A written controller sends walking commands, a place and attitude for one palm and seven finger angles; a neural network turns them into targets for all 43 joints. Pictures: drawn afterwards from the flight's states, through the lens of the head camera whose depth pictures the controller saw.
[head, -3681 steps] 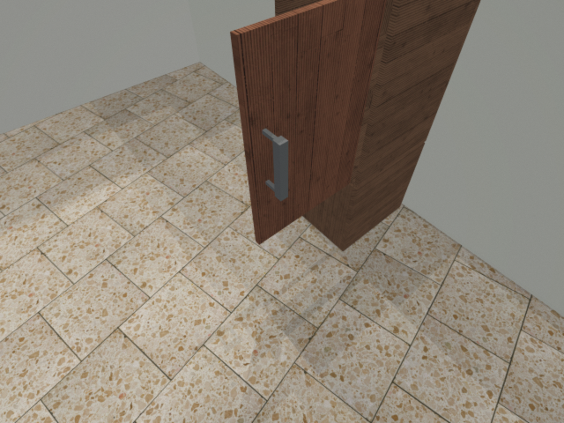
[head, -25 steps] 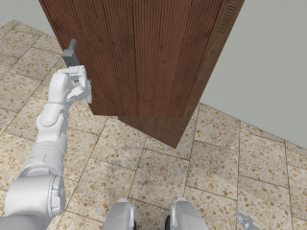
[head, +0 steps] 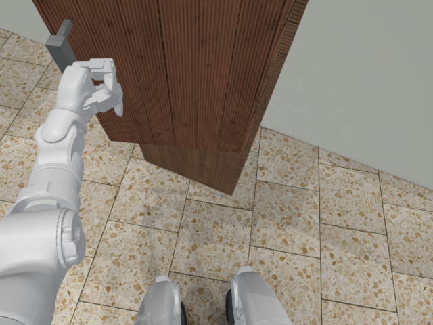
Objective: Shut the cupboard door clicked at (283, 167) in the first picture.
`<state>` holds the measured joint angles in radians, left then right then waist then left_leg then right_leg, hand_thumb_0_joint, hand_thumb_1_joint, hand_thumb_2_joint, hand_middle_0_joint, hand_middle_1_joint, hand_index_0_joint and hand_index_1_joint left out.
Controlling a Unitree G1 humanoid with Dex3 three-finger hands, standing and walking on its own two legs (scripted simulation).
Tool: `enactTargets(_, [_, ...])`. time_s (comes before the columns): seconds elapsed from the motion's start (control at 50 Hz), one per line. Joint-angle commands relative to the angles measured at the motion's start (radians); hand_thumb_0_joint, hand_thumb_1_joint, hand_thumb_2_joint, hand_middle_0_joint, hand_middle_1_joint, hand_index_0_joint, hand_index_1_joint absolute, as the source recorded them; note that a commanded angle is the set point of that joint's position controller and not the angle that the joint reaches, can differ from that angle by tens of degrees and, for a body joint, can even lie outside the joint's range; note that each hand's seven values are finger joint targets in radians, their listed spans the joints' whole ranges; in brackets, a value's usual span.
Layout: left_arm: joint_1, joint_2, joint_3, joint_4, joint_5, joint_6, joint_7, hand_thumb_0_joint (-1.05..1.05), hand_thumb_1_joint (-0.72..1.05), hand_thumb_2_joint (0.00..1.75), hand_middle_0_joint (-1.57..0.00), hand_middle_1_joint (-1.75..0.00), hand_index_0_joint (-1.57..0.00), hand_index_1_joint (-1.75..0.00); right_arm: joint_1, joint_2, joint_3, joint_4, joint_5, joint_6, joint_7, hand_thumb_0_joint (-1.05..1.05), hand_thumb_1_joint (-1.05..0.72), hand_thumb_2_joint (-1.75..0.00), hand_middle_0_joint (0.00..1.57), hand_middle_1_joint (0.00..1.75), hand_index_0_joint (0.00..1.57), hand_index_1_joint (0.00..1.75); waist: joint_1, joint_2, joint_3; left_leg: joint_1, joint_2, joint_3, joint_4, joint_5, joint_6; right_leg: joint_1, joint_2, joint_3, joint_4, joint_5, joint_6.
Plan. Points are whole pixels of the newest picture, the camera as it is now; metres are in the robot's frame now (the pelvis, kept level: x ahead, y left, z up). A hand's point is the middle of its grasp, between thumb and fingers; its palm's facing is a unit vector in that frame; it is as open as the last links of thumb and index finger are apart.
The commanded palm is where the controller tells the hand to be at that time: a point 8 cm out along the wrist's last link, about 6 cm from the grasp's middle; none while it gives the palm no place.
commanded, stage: push the door shut along its arc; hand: left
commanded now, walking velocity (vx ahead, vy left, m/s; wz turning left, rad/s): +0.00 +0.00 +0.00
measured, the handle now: (80, 71) +0.58 +0.21 +0.06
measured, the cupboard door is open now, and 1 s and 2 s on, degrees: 18 4 1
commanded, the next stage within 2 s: pull the fist back off the door in 0.84 s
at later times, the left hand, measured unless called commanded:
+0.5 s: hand (130, 74) +0.55 +0.12 +0.08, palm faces -0.30 -0.95 -0.03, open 3.2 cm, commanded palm +0.56 +0.15 +0.07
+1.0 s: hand (144, 52) +0.61 +0.09 +0.08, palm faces -0.28 -0.96 +0.05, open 3.4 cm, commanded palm +0.61 +0.10 +0.07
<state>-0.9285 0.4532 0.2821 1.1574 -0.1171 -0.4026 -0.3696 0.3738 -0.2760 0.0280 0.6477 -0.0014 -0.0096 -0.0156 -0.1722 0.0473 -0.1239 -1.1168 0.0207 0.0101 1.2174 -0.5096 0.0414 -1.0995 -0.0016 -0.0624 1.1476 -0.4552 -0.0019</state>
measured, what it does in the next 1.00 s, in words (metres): stands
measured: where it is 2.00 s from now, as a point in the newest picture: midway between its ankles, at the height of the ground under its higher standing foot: outside the picture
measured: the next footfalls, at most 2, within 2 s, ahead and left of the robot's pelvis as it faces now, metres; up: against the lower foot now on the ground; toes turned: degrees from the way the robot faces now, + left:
none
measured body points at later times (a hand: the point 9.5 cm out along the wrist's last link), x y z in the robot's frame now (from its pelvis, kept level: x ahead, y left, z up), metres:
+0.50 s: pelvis +0.00 -0.01 -0.02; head +0.17 +0.01 +0.40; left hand +0.56 +0.17 +0.08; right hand -0.01 -0.28 -0.12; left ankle +0.03 +0.09 -0.63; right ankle +0.04 -0.13 -0.63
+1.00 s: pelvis -0.01 +0.00 -0.04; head +0.20 +0.02 +0.36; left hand +0.62 +0.15 +0.08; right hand -0.05 -0.26 -0.13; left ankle +0.03 +0.09 -0.63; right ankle +0.04 -0.13 -0.63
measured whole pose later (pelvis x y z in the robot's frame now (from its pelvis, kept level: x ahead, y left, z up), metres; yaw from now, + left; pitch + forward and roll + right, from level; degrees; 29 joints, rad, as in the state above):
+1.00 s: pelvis -0.01 +0.00 -0.04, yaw -2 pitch +33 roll -6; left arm -1.43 0.65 0.30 1.36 -0.01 -0.19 -0.37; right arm 0.40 -0.27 0.07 0.67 -0.05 -0.09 -0.02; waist -0.31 0.07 -0.11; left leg -1.41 0.05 -0.03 1.38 -0.54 0.03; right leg -1.37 0.02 -0.10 1.27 -0.47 -0.01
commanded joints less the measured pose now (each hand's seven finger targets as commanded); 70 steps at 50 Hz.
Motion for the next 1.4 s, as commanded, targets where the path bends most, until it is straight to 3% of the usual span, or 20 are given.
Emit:
enactTargets(0.0, [-0.499, 0.226, 0.057, -0.151, -0.01, -0.044, 0.012, 0.0, 0.9, 0.9, -1.3, -1.5, -1.3, -1.5, 0.151, -0.184, -0.063, -0.057, 0.002, -0.02, -0.011, 0.0, -0.9, -0.9, 0.2, 0.3, 0.2, 0.3, -0.046, 0.071, -0.455, 0.37, 0.005, -0.105, -0.15, 0.298, -0.014, 0.14, 0.033, 0.025, -0.128, 0.181, -0.031])
enactTargets(0.04, [-0.513, 0.259, 0.074, -0.135, 0.003, -0.04, 0.017, 0.0, 0.9, 0.9, -1.3, -1.5, -1.3, -1.5, 0.157, -0.184, -0.059, -0.063, 0.0, -0.017, -0.009, 0.0, -0.9, -0.9, 0.2, 0.3, 0.2, 0.3, -0.051, 0.057, -0.445, 0.323, 0.003, -0.097, -0.139, 0.284, -0.009, 0.153, 0.035, 0.031, -0.123, 0.18, -0.028])
enactTargets(0.14, [-0.557, 0.34, 0.108, -0.158, 0.026, -0.053, -0.003, 0.0, 0.9, 0.9, -1.3, -1.5, -1.3, -1.5, 0.167, -0.187, -0.057, -0.075, -0.005, -0.017, -0.008, 0.0, -0.9, -0.9, 0.2, 0.3, 0.2, 0.3, -0.046, 0.104, -0.537, 0.328, 0.003, -0.088, -0.106, 0.332, -0.008, 0.185, 0.038, 0.043, -0.103, 0.227, -0.029])
enactTargets(0.18, [-0.546, 0.33, 0.1, -0.158, 0.023, -0.049, -0.023, 0.0, 0.9, 0.9, -1.3, -1.5, -1.3, -1.5, 0.169, -0.186, -0.058, -0.078, -0.003, -0.016, -0.006, 0.0, -0.9, -0.9, 0.2, 0.3, 0.2, 0.3, -0.042, 0.127, -0.587, 0.351, 0.005, -0.088, -0.092, 0.376, -0.01, 0.185, 0.039, 0.043, -0.089, 0.264, -0.03])
enactTargets(0.28, [-0.636, 0.303, 0.056, -0.134, 0.023, 0.004, -0.056, 0.0, 0.9, 0.9, -1.3, -1.5, -1.3, -1.5, 0.185, -0.189, -0.058, -0.062, 0.002, -0.013, -0.009, 0.0, -0.9, -0.9, 0.2, 0.3, 0.2, 0.3, -0.086, 0.113, -0.546, 0.344, 0.009, -0.094, -0.082, 0.359, -0.004, 0.142, 0.045, 0.038, -0.1, 0.25, -0.024])
enactTargets(0.34, [-0.692, 0.35, 0.076, -0.122, 0.025, 0.026, -0.06, 0.0, 0.9, 0.9, -1.3, -1.5, -1.3, -1.5, 0.192, -0.194, -0.054, -0.053, 0.003, -0.018, -0.017, 0.0, -0.9, -0.9, 0.2, 0.3, 0.2, 0.3, -0.102, 0.088, -0.53, 0.296, 0.009, -0.089, -0.07, 0.32, 0.003, 0.152, 0.047, 0.043, -0.108, 0.229, -0.024])
enactTargets(0.42, [-0.768, 0.325, 0.043, -0.147, 0.024, 0.025, -0.071, 0.0, 0.9, 0.9, -1.3, -1.5, -1.3, -1.5, 0.202, -0.191, -0.053, -0.039, -0.003, -0.036, -0.019, 0.0, -0.9, -0.9, 0.2, 0.3, 0.2, 0.3, -0.113, 0.155, -0.588, 0.345, 0.01, -0.098, -0.05, 0.366, 0.0, 0.108, 0.048, 0.038, -0.089, 0.245, -0.028])
enactTargets(0.46, [-0.767, 0.345, 0.053, -0.129, 0.027, 0.027, -0.078, 0.0, 0.9, 0.9, -1.3, -1.5, -1.3, -1.5, 0.209, -0.193, -0.049, -0.036, -0.005, -0.041, -0.02, 0.0, -0.9, -0.9, 0.2, 0.3, 0.2, 0.3, -0.117, 0.155, -0.579, 0.344, 0.011, -0.101, -0.047, 0.369, 0.001, 0.099, 0.051, 0.032, -0.086, 0.239, -0.032])
enactTargets(0.54, [-0.835, 0.306, 0.002, -0.077, 0.042, 0.056, -0.085, 0.0, 0.9, 0.9, -1.3, -1.5, -1.3, -1.5, 0.211, -0.196, -0.046, -0.016, -0.006, -0.049, -0.023, 0.0, -0.9, -0.9, 0.2, 0.3, 0.2, 0.3, -0.149, 0.167, -0.533, 0.326, 0.015, -0.107, -0.033, 0.328, 0.001, 0.029, 0.052, 0.027, -0.089, 0.193, -0.03])
enactTargets(0.62, [-0.9, 0.326, -0.001, -0.07, 0.05, 0.072, -0.09, 0.0, 0.9, 0.9, -1.3, -1.5, -1.3, -1.5, 0.225, -0.203, -0.043, -0.004, -0.011, -0.059, -0.027, 0.0, -0.9, -0.9, 0.2, 0.3, 0.2, 0.3, -0.166, 0.18, -0.561, 0.321, 0.015, -0.113, -0.018, 0.336, 0.003, 0.011, 0.053, 0.022, -0.076, 0.193, -0.033])
enactTargets(0.7, [-0.962, 0.273, -0.042, -0.051, 0.06, 0.09, -0.092, 0.0, 0.9, 0.9, -1.3, -1.5, -1.3, -1.5, 0.23, -0.204, -0.044, 0.018, -0.019, -0.072, -0.026, 0.0, -0.9, -0.9, 0.2, 0.3, 0.2, 0.3, -0.189, 0.234, -0.568, 0.369, 0.017, -0.13, -0.002, 0.356, -0.001, -0.068, 0.056, 0.007, -0.063, 0.186, -0.037])
enactTargets(0.92, [-1.083, 0.316, -0.043, -0.015, 0.102, 0.138, -0.092, 0.0, 0.9, 0.9, -1.3, -1.5, -1.3, -1.5, 0.261, -0.21, -0.034, 0.033, -0.03, -0.089, -0.027, 0.0, -0.9, -0.9, 0.2, 0.3, 0.2, 0.3, -0.227, 0.268, -0.602, 0.343, 0.019, -0.144, 0.032, 0.354, 0.002, -0.129, 0.061, -0.012, -0.024, 0.177, -0.039])
enactTargets(0.94, [-1.049, 0.35, 0.166, -0.029, 0.03, 0.156, 0.105, 0.0, 0.9, 0.9, -1.3, -1.5, -1.3, -1.5, 0.316, -0.194, -0.015, -0.008, -0.057, -0.091, -0.014, 0.0, -0.9, -0.9, 0.2, 0.3, 0.2, 0.3, -0.164, 0.289, -0.611, 0.298, 0.036, -0.159, 0.002, 0.334, -0.006, -0.098, 0.051, -0.007, -0.031, 0.17, -0.035])
enactTargets(1.0, [-0.933, 0.23, 0.137, 0.005, 0.066, 0.173, 0.319, 0.0, 0.9, 0.9, -1.3, -1.5, -1.3, -1.5, 0.317, -0.181, -0.025, -0.018, -0.078, -0.078, 0.032, 0.0, -0.9, -0.9, 0.2, 0.3, 0.2, 0.3, -0.168, 0.211, -0.587, 0.282, 0.043, -0.168, -0.024, 0.319, -0.018, -0.088, 0.048, -0.021, -0.027, 0.16, -0.02])
enactTargets(1.06, [-0.908, 0.212, 0.126, -0.143, 0.173, 0.094, 0.507, 0.0, 0.9, 0.9, -1.3, -1.5, -1.3, -1.5, 0.331, -0.169, -0.043, -0.038, -0.109, -0.069, 0.08, 0.0, -0.9, -0.9, 0.2, 0.3, 0.2, 0.3, -0.135, 0.272, -0.694, 0.35, 0.039, -0.15, -0.016, 0.426, -0.028, -0.041, 0.047, -0.012, -0.024, 0.216, -0.02])
enactTargets(1.1, [-0.899, 0.193, 0.063, -0.229, 0.248, 0.035, 0.536, 0.0, 0.9, 0.9, -1.3, -1.5, -1.3, -1.5, 0.349, -0.17, -0.061, -0.028, -0.113, -0.051, 0.106, 0.0, -0.9, -0.9, 0.2, 0.3, 0.2, 0.3, -0.136, 0.307, -0.753, 0.454, 0.045, -0.157, -0.019, 0.531, -0.044, -0.032, 0.047, -0.012, -0.027, 0.27, -0.024])
enactTargets(1.16, [-0.888, 0.164, 0.031, -0.264, 0.237, 0.0, 0.49, 0.0, 0.9, 0.9, -1.3, -1.5, -1.3, -1.5, 0.356, -0.176, -0.08, -0.021, -0.099, -0.026, 0.114, 0.0, -0.9, -0.9, 0.2, 0.3, 0.2, 0.3, -0.145, 0.273, -0.792, 0.506, 0.036, -0.149, -0.049, 0.555, -0.044, 0.064, 0.054, -0.004, -0.06, 0.332, -0.025])
enactTargets(1.24, [-0.789, 0.173, 0.092, -0.167, 0.148, 0.033, 0.435, 0.0, 0.9, 0.9, -1.3, -1.5, -1.3, -1.5, 0.338, -0.168, -0.074, -0.02, -0.074, -0.009, 0.097, 0.0, -0.9, -0.9, 0.2, 0.3, 0.2, 0.3, -0.12, 0.165, -0.674, 0.383, 0.012, -0.103, -0.109, 0.422, -0.026, 0.215, 0.057, 0.009, -0.126, 0.332, -0.015])
enactTargets(1.26, [-0.761, 0.226, 0.147, -0.142, 0.142, 0.031, 0.441, 0.0, 0.9, 0.9, -1.3, -1.5, -1.3, -1.5, 0.339, -0.17, -0.069, -0.02, -0.075, -0.006, 0.09, 0.0, -0.9, -0.9, 0.2, 0.3, 0.2, 0.3, -0.107, 0.143, -0.65, 0.351, 0.01, -0.092, -0.116, 0.403, -0.02, 0.238, 0.056, 0.018, -0.133, 0.334, -0.015])
enactTargets(1.38, [-0.476, 0.13, 0.127, -0.11, 0.158, -0.085, 0.477, 0.0, 0.9, 0.9, -1.3, -1.5, -1.3, -1.5, 0.297, -0.135, -0.071, -0.054, -0.082, -0.006, 0.098, 0.0, -0.9, -0.9, 0.2, 0.3, 0.2, 0.3, -0.051, 0.058, -0.515, 0.276, -0.003, -0.042, -0.139, 0.419, -0.015, 0.316, 0.049, 0.034, -0.141, 0.415, -0.017])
